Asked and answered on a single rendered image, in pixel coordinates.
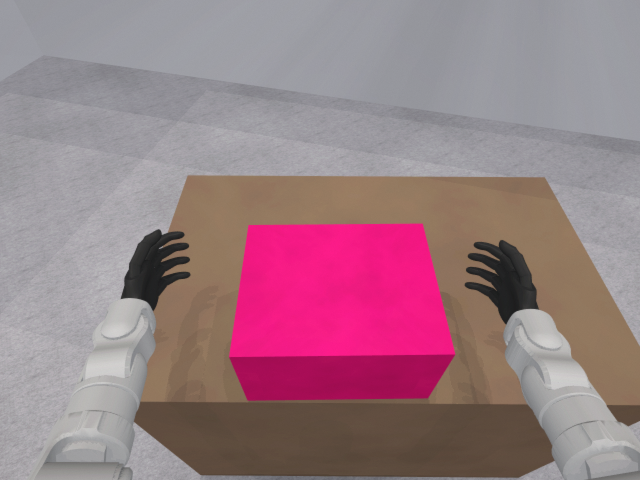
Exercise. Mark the robot left hand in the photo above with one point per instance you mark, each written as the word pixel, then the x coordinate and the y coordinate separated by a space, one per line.
pixel 144 278

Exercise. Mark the pedestal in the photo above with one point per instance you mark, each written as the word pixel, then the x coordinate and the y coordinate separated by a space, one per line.
pixel 475 423

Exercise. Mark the robot left forearm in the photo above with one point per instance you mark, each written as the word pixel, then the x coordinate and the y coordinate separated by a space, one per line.
pixel 97 425

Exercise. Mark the robot right forearm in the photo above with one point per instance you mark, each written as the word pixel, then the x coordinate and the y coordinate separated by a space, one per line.
pixel 587 440

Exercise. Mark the robot right hand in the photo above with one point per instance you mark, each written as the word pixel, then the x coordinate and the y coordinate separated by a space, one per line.
pixel 515 290

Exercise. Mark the carton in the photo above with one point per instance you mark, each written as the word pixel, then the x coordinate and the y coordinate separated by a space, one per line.
pixel 339 311

